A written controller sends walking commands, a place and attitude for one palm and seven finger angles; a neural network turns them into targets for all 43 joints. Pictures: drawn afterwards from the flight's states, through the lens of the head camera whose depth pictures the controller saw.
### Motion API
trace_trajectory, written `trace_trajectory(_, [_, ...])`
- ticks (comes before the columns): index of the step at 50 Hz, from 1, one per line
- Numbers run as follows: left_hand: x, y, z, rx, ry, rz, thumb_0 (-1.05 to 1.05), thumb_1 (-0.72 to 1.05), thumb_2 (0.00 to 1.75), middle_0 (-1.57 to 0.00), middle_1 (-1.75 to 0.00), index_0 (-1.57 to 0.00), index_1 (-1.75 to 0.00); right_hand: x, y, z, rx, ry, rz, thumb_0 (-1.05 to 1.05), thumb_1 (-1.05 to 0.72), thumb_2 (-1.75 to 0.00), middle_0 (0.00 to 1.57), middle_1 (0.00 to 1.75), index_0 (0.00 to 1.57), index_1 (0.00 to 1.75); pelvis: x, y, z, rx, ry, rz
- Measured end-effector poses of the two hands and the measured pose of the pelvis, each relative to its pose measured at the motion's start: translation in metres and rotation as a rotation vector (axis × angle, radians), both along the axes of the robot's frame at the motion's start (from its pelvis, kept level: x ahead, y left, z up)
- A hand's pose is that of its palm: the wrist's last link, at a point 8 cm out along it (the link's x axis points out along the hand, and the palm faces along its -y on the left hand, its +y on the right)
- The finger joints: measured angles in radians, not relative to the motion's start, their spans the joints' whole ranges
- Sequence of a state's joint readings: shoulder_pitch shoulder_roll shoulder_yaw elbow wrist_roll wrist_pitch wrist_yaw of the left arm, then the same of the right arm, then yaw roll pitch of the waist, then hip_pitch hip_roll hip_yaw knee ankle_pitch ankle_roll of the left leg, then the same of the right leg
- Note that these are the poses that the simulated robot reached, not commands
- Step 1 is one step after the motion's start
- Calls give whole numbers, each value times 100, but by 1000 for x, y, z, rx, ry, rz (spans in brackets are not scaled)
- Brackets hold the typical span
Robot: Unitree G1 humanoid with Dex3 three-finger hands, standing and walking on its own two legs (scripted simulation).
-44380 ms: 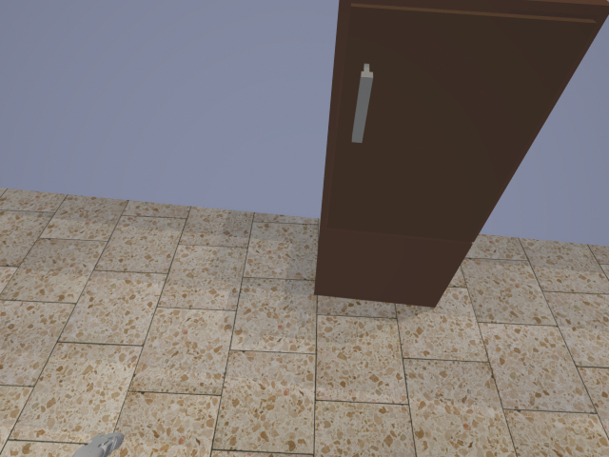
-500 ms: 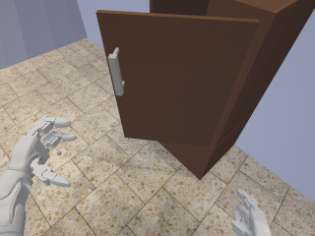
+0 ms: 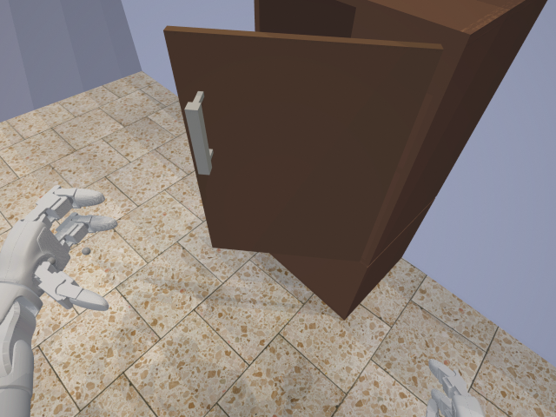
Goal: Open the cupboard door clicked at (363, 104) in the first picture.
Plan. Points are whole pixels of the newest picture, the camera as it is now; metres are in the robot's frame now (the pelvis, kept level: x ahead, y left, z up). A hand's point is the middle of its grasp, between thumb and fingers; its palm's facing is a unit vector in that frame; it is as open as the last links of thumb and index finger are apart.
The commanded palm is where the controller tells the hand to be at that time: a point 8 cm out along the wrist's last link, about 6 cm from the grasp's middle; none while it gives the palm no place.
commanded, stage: raise the hand with hooked fingers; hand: left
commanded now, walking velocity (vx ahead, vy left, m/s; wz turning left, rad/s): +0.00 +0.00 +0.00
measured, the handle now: (202, 134) +0.56 +0.18 +0.09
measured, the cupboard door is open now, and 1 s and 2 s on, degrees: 40 40 39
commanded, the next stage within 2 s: move the hooked fingers beside the handle in 0.16 s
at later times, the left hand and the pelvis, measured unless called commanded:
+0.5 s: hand (104, 236) +0.32 +0.26 +0.10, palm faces +0.01 -1.00 -0.04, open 14.0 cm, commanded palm +0.30 +0.31 +0.11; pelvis -0.01 -0.02 +0.00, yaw +1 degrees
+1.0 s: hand (132, 196) +0.39 +0.25 +0.10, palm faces -0.03 -1.00 -0.02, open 14.0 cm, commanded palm +0.37 +0.30 +0.10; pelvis +0.00 -0.01 -0.01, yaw +0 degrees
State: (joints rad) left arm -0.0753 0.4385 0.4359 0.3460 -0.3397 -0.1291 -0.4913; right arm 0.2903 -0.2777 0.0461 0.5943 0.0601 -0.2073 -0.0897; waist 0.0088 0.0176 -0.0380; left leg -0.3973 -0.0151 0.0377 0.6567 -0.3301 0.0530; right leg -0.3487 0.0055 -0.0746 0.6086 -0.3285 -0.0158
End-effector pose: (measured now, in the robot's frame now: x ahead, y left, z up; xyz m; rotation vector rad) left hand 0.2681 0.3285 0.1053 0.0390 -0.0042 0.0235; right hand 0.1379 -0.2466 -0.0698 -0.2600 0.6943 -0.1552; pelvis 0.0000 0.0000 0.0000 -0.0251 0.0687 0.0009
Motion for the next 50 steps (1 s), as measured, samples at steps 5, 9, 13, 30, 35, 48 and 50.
trace_trajectory(5, [-2, -1, 1, 9, 23, -3, -1, -50, 30, -30, -120, -30, -120, 3, 1, -1, 11, -10, 2, 1, -90, -90, 20, 30, 21, 30, -2, -2, 0, 0, -5, 5])
trace_trajectory(9, [-3, -5, 2, 9, 34, -18, -1, -50, 30, -30, -120, -30, -120, 6, 2, -2, 21, -24, 4, 1, -90, -90, 20, 30, 21, 30, -3, -3, 1, 1, -7, 5])
trace_trajectory(13, [-4, -7, 3, 7, 25, -12, -1, -50, 30, -30, -120, -30, -120, 9, 2, -1, 26, -32, 10, 1, -90, -90, 20, 30, 21, 30, -3, -6, 1, 4, -7, 5])
trace_trajectory(30, [54, -20, 3, -6, 26, -42, -1, -50, 30, -30, -120, -30, -120, -15, -24, -15, -11, 73, -34, 1, -90, -90, 20, 30, 21, 30, -5, -18, -3, 7, 32, 7])
trace_trajectory(35, [71, -20, -1, -18, 53, -40, -1, -50, 30, -30, -120, -30, -120, -32, -33, -18, -9, 119, -80, 1, -90, -90, 20, 30, 21, 30, 0, -18, -4, 11, 52, -11])
trace_trajectory(48, [98, -18, -5, -21, 34, -44, -1, -50, 30, -30, -120, -30, -120, -57, -37, -27, -28, 250, -119, 1, -90, -90, 20, 30, 21, 30, 4, -14, -6, 3, 85, -8])
trace_trajectory(50, [105, -22, -5, -22, 37, -57, -1, -50, 30, -30, -120, -30, -120, -57, -35, -28, -27, 255, -122, 1, -90, -90, 20, 30, 21, 30, 5, -12, -6, 3, 90, -9])
